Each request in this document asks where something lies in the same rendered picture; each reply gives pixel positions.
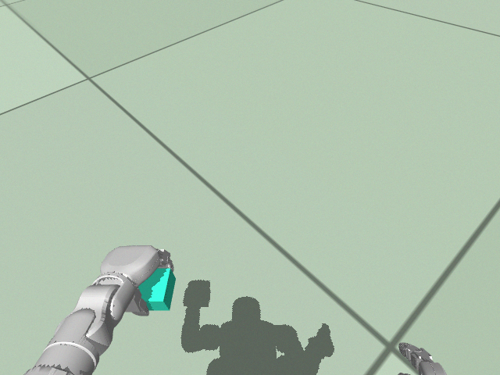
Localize right robot hand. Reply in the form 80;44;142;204
398;342;447;375

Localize left robot hand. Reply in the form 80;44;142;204
100;245;174;316

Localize small box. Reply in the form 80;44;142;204
138;268;176;311

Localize left robot arm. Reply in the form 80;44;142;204
24;272;134;375

